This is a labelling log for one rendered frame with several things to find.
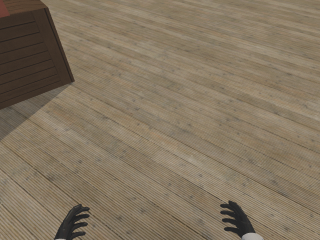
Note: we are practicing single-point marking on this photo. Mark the right robot hand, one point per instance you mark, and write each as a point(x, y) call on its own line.
point(241, 221)

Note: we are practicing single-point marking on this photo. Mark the carton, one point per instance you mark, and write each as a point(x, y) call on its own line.
point(3, 10)

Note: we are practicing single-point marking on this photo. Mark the pedestal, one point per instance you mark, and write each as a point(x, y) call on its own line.
point(32, 59)

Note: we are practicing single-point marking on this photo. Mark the left robot hand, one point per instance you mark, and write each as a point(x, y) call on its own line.
point(67, 227)

